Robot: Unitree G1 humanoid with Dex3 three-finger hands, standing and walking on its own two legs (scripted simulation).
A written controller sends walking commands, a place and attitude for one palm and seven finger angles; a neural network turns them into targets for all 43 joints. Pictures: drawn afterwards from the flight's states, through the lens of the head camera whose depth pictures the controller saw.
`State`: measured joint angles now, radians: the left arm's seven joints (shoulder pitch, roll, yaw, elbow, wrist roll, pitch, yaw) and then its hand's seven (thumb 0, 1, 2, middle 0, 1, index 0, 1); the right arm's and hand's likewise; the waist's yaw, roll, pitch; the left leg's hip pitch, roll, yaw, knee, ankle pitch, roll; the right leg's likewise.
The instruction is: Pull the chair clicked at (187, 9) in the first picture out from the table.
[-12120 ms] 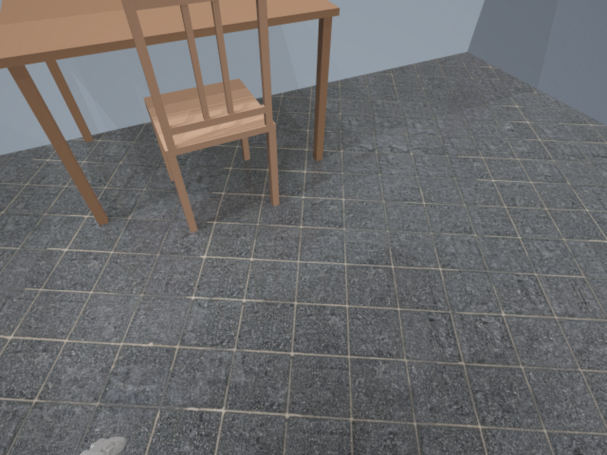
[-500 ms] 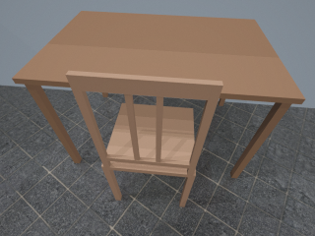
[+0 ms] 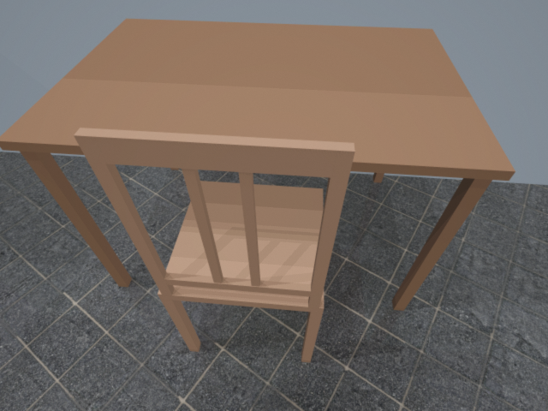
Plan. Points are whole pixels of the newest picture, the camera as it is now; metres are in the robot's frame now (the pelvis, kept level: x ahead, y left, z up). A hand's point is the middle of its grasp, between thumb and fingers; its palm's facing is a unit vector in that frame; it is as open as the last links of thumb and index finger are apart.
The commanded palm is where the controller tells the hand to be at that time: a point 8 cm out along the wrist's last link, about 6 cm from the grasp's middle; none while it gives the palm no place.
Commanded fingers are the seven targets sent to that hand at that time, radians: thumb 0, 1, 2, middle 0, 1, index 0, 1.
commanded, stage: come to a stop and stand still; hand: left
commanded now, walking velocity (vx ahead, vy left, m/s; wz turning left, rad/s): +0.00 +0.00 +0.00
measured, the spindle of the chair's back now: (206, 234) +0.44 +0.18 -0.06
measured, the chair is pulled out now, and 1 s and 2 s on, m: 0.00 0.00 0.00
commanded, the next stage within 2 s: look again from close up in 0.70 s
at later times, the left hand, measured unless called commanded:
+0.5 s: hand out of the picture +0.01 +0.18 -0.17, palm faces +0.06 -0.98 -0.18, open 7.4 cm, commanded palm none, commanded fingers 0.00 0.90 0.90 -0.20 -0.30 -0.20 -0.30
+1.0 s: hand out of the picture +0.02 +0.22 -0.18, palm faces -0.01 -0.98 -0.18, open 7.4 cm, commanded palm none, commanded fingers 0.00 0.90 0.90 -0.20 -0.30 -0.20 -0.30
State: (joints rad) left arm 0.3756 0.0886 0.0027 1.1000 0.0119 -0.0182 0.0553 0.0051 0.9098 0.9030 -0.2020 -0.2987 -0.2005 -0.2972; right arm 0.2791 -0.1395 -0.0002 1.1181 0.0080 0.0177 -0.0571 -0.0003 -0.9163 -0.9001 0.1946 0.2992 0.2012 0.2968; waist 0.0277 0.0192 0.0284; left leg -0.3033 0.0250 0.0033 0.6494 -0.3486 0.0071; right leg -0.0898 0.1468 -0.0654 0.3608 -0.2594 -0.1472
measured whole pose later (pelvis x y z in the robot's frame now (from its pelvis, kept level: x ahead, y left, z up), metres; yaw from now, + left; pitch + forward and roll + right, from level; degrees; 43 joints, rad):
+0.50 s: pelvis +0.04 +0.02 +0.00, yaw -1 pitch +0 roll +1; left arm 0.36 0.11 -0.01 1.11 0.00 -0.03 0.06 0.01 0.91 0.90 -0.20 -0.30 -0.20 -0.30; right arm 0.32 -0.11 0.03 1.16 0.00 -0.02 -0.05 0.01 -0.93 -0.90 0.20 0.30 0.20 0.30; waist 0.01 -0.01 0.01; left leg -0.18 -0.03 0.03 0.41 -0.23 0.02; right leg -0.04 0.09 -0.03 0.34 -0.31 -0.10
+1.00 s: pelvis +0.04 +0.06 -0.01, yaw -2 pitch +0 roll -1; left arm 0.37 0.12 -0.02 1.06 0.01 -0.03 0.06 0.01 0.91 0.90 -0.20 -0.30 -0.20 -0.30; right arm 0.30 -0.16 0.01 1.05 -0.01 -0.02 -0.03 0.01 -0.93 -0.90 0.20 0.30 0.20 0.30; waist -0.02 0.02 0.02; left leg -0.27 -0.03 0.02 0.59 -0.32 0.05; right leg -0.11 0.09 -0.02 0.48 -0.38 -0.07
